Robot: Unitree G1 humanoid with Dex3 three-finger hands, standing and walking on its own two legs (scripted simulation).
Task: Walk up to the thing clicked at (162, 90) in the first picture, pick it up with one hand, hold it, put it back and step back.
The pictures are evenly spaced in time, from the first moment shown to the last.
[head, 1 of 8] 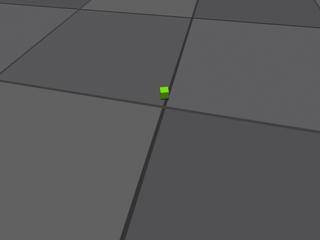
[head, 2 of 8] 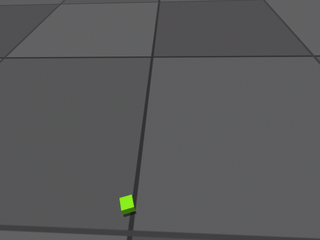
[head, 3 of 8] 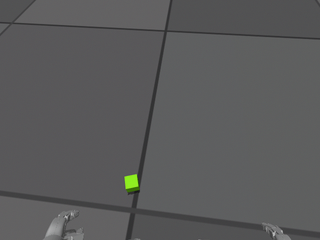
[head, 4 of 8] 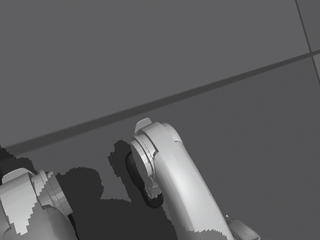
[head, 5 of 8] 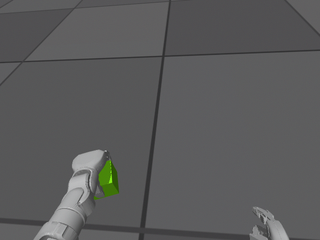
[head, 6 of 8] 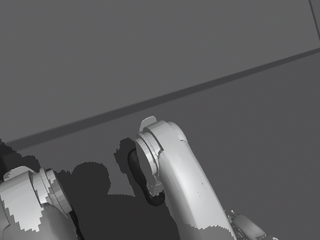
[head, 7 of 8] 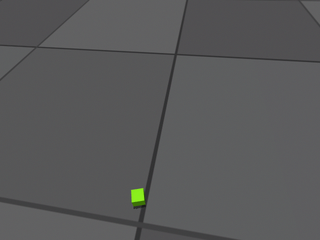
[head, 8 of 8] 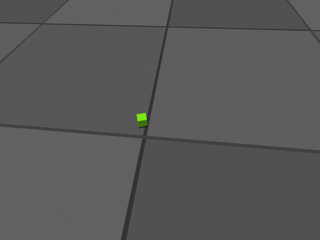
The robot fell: no
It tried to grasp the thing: yes
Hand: left
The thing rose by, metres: 0.67
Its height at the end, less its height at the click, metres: +0.00
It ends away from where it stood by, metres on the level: 0.01
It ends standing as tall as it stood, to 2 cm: yes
